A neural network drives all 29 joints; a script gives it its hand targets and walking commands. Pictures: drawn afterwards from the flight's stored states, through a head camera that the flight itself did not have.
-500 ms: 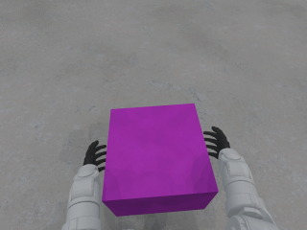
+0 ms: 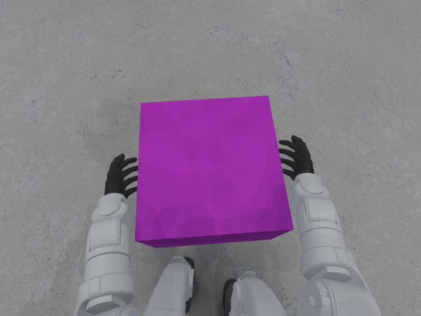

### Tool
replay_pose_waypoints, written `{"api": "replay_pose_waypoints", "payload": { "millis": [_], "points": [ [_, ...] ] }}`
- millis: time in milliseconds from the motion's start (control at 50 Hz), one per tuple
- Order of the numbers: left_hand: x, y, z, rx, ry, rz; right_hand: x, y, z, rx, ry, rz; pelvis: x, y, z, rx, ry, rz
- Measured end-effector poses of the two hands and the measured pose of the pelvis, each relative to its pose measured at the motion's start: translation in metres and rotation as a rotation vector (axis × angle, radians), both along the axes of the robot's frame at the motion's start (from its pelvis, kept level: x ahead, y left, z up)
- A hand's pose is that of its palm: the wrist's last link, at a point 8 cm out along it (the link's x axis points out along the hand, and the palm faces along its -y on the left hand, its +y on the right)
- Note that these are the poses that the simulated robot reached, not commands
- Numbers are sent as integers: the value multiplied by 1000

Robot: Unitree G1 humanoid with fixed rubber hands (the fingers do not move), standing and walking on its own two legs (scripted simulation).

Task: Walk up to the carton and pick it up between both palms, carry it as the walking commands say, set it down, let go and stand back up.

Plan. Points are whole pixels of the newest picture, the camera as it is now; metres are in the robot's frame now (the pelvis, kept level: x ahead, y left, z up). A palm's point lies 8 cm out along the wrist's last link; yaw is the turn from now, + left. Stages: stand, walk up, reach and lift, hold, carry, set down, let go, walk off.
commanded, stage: set down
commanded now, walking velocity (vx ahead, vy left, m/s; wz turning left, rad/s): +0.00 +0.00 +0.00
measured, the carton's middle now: (209, 175) +0.41 +0.05 -0.15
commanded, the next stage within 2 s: none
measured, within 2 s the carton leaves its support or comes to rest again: neither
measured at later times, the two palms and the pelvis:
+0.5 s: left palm (120, 195) +0.34 +0.25 -0.15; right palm (277, 177) +0.41 -0.11 -0.14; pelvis -0.03 -0.02 -0.08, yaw +1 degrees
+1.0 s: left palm (133, 189) +0.38 +0.25 -0.24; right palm (268, 177) +0.44 -0.11 -0.22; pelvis -0.05 +0.01 -0.17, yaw -1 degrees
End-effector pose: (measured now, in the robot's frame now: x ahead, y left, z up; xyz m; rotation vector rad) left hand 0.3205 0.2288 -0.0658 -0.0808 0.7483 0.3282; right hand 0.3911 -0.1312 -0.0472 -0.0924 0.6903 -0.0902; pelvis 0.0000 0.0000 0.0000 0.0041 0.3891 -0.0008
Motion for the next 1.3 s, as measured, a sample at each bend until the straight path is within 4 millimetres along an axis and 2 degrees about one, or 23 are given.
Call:
{"api": "replay_pose_waypoints", "payload": {
  "millis": [220,380,720,960,1300],
  "points": [
    [3,13,-34,15,6,16,12,13,-38,30,12,30,-9,-21,-33,0,120,12],
    [12,19,-65,2,4,-2,17,18,-68,13,9,12,-21,-27,-62,-8,182,21],
    [30,22,-128,15,15,-10,33,24,-126,-24,9,-5,-40,-9,-122,-20,301,7],
    [54,24,-168,20,2,-32,48,25,-165,-39,-4,-16,-53,4,-165,-16,341,-10],
    [68,23,-230,35,15,-46,61,24,-228,-46,9,-16,-59,5,-214,-4,372,-19]
  ]
}}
